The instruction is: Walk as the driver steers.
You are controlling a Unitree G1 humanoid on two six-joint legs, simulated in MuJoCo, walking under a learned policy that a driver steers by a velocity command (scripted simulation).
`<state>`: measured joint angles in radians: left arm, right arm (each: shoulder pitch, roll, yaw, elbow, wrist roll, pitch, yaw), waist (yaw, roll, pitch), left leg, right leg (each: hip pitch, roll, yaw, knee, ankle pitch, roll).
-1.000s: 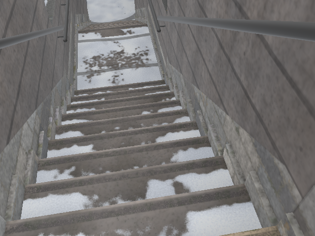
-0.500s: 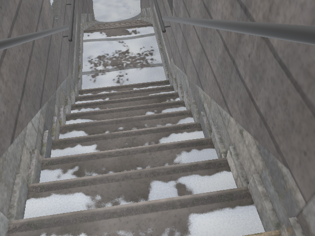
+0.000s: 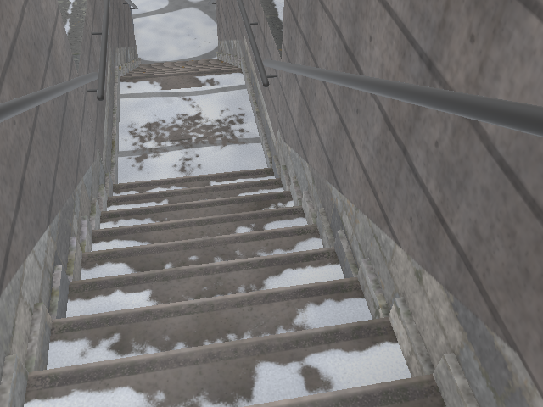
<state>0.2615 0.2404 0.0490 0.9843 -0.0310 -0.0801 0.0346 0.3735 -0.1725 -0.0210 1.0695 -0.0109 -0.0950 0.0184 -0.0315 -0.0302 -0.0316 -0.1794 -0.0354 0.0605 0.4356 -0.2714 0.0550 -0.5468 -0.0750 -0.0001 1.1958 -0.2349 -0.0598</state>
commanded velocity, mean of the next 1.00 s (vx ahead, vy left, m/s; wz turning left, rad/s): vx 0.10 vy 0.00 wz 0.00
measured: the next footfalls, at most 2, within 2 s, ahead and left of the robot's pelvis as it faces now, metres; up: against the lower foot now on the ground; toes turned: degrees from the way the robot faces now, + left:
right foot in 0.26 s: +0.24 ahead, -0.12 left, +0.00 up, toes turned +0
left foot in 0.54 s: +0.17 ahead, +0.13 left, +0.00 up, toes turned -2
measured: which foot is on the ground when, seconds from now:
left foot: down 0.00-0.26, up 0.28-0.52, down 0.54-1.00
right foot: up 0.00-0.24, down 0.26-1.00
